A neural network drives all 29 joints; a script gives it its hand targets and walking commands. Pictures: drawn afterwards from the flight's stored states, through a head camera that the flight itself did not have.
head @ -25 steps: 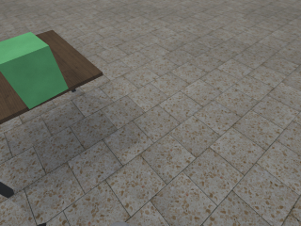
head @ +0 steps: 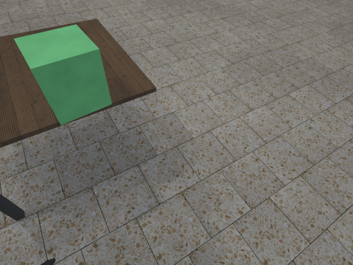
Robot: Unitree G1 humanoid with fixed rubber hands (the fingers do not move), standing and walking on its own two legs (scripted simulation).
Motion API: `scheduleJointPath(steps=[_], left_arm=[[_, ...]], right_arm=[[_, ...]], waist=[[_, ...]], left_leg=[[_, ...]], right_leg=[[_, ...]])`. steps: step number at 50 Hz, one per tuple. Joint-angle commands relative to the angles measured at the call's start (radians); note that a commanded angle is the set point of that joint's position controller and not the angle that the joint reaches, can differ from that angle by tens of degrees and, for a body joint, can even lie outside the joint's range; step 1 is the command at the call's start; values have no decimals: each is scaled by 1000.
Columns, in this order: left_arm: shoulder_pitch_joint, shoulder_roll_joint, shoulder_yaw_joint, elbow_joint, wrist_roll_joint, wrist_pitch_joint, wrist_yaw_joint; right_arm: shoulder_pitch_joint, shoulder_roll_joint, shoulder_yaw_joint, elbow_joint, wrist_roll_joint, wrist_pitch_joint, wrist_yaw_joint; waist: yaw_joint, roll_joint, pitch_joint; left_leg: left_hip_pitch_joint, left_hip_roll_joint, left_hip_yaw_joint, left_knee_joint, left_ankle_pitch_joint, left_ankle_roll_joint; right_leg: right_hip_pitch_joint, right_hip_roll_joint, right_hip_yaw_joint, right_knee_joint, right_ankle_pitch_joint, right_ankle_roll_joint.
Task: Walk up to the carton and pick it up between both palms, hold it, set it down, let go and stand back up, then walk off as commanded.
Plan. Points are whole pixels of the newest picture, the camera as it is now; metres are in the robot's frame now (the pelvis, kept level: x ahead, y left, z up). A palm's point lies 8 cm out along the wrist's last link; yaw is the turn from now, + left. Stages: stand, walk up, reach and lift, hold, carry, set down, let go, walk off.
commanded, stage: walk up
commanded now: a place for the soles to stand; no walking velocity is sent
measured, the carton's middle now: (68, 75) +0.75 +0.41 -0.05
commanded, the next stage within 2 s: none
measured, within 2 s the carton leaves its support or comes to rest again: neither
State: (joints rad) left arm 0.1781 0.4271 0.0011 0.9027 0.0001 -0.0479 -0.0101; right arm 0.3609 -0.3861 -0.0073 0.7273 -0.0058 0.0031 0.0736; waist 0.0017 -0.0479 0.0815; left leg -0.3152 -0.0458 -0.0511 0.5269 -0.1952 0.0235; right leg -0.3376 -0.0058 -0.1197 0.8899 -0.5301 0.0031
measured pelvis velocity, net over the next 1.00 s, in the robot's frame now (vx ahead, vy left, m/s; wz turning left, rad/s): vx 0.19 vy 0.04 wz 0.16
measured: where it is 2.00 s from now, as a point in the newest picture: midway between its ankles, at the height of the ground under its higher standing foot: outside the picture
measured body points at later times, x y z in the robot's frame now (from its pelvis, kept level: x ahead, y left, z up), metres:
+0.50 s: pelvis +0.11 +0.03 -0.01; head +0.14 +0.01 +0.44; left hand +0.18 +0.36 -0.10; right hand +0.20 -0.27 -0.14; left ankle +0.18 +0.17 -0.72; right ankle +0.03 -0.07 -0.73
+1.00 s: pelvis +0.19 +0.04 +0.00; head +0.22 +0.05 +0.44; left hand +0.24 +0.37 -0.12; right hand +0.29 -0.25 -0.11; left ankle +0.21 +0.16 -0.73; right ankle +0.20 -0.03 -0.70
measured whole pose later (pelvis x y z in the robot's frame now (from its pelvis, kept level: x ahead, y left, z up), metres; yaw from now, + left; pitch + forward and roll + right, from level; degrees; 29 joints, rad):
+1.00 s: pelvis +0.19 +0.04 +0.00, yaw +9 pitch -2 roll +1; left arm 0.19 0.41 0.00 0.86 0.00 -0.01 0.00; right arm 0.35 -0.39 -0.01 0.72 -0.01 0.00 -0.01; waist 0.00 -0.03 0.12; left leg -0.29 -0.08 -0.09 0.56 -0.24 0.03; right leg -0.37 -0.02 -0.11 0.87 -0.50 -0.01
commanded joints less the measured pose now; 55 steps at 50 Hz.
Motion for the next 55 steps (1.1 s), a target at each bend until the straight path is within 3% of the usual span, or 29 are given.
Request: scheduleJointPath(steps=[1,2,3,4,5,6,8,10,12,17,22,24,25,26,27,28,29,31,33,36,40,45,47,49,50,51,52,53,55], left_arm=[[94,162,107,-86,8,-60,17],[195,176,115,-54,8,-69,25],[260,252,137,-27,22,-72,42],[237,311,161,-32,36,-64,56],[147,303,162,-63,39,-59,62],[78,299,163,-87,40,-56,66],[9,260,152,-108,35,-65,55],[81,203,133,-103,19,-69,49],[111,192,125,-101,16,-64,44],[111,199,128,-104,9,-36,25],[89,240,135,-113,17,-18,21],[24,257,135,-136,18,-13,15],[0,253,129,-140,18,-8,12],[37,207,107,-137,20,-6,16],[86,132,92,-147,13,-8,15],[85,123,88,-167,3,-8,12],[43,187,98,-179,16,-3,19],[-10,211,90,-160,17,-9,12],[7,170,88,-134,11,-4,-1],[14,162,98,-135,14,11,3],[-51,161,101,-169,3,14,18],[-49,151,98,-187,-5,14,29],[-31,146,96,-180,-7,8,30],[57,137,97,-142,-6,-2,29],[109,169,108,-115,4,-7,33],[151,238,128,-100,20,-6,42],[85,247,128,-123,27,-1,46],[10,237,123,-154,33,2,47],[-91,245,128,-166,22,7,49]], right_arm=[[-30,-224,-105,-106,-1,-5,-15],[-91,-200,-96,-128,9,-2,-13],[-119,-118,-72,-141,21,-7,-13],[-108,-87,-64,-132,13,-7,-18],[-53,-147,-76,-106,-5,2,-26],[11,-190,-86,-82,-9,7,-23],[26,-241,-102,-38,-4,12,-11],[14,-204,-95,-23,6,12,1],[-4,-171,-85,-25,12,17,0],[-101,-156,-76,-32,27,19,-7],[-145,-156,-69,-41,-9,-6,-3],[-23,-159,-80,-18,-24,-15,-8],[122,-185,-96,28,-26,-19,-19],[235,-239,-126,60,-25,-20,-38],[228,-299,-146,40,-25,-22,-60],[154,-326,-153,-6,-17,-23,-66],[146,-320,-141,-5,7,-23,-57],[44,-277,-127,-25,0,-14,-59],[17,-251,-113,-24,-8,-16,-68],[51,-233,-103,-24,-5,-34,-73],[99,-251,-110,-33,-4,-33,-95],[101,-249,-111,-44,-4,-26,-113],[50,-249,-111,-54,-4,-22,-113],[-49,-237,-104,-68,1,-13,-111],[-70,-191,-90,-78,8,-11,-105],[-94,-128,-72,-84,22,-10,-100],[-60,-145,-76,-59,7,1,-107],[7,-181,-81,-32,-6,13,-108],[83,-242,-105,11,-5,31,-96]], waist=[[8,209,-129],[66,155,-158],[103,4,-195],[108,-81,-180],[56,40,-201],[19,95,-189],[-25,60,-89],[-9,17,-70],[15,-93,-57],[64,-177,-15],[76,-158,-45],[-10,-145,-125],[-90,-54,-215],[-141,69,-270],[-109,252,-268],[-69,318,-237],[-73,282,-190],[-46,202,-2],[-11,216,80],[-19,224,44],[-50,201,-48],[-50,208,-82],[-28,212,-81],[39,175,-80],[62,91,-106],[84,-101,-142],[47,-91,-144],[6,-18,-153],[-38,11,-58]], left_leg=[[25,169,-387,-98,43,183],[-123,98,-284,29,43,128],[-314,-30,-131,217,-59,46],[-481,-99,-52,393,-196,-12],[-475,-22,-78,517,-220,-34],[-465,14,-99,546,-211,-38],[-434,70,-79,562,-127,-28],[-359,56,-50,528,-29,-34],[-354,42,2,523,12,-29],[-391,69,63,361,9,-35],[-326,99,133,117,-36,-12],[-133,55,166,24,-66,25],[89,14,153,-49,-15,55],[298,-21,24,-56,-62,98],[424,128,-267,-62,79,153],[461,247,-647,-113,158,245],[378,315,-792,-198,67,323],[108,253,-631,-244,-140,257],[-34,192,-497,-268,-157,183],[16,164,-468,-244,53,148],[180,190,-456,-131,480,156],[236,209,-482,-51,668,188],[163,195,-458,-25,600,192],[5,130,-367,44,422,129],[-104,62,-295,126,266,70],[-252,-68,-121,296,-10,3],[-320,-83,-49,432,-284,-25],[-296,-38,-55,560,-334,-33],[-253,26,-61,627,-274,-30]], right_leg=[[151,-2,135,-473,152,-40],[385,-41,159,-640,344,-35],[592,-197,299,-670,367,-25],[661,-407,455,-652,401,-37],[613,-471,494,-645,313,-77],[530,-488,500,-665,152,-72],[426,-424,350,-644,267,-28],[435,-291,150,-577,680,82],[442,-239,57,-530,944,104],[492,-228,9,-529,885,14],[529,-269,-6,-413,760,-96],[454,-279,-38,-266,799,-128],[363,-240,-74,-64,787,-119],[205,-177,-29,154,703,-89],[-21,-73,-7,270,326,-35],[-240,74,33,333,-60,10],[-267,46,147,355,-148,-3],[-229,-25,181,282,-113,-25],[-150,-47,175,154,-17,-36],[-110,-16,150,63,83,-29],[-154,-22,164,4,77,-19],[-123,-15,178,-96,37,-29],[-53,-14,180,-177,55,-37],[158,-26,178,-443,273,-36],[304,-92,226,-546,411,-41],[418,-294,366,-599,476,-71],[401,-438,413,-575,552,-112],[322,-483,419,-573,481,-148],[105,-483,358,-663,80,-121]])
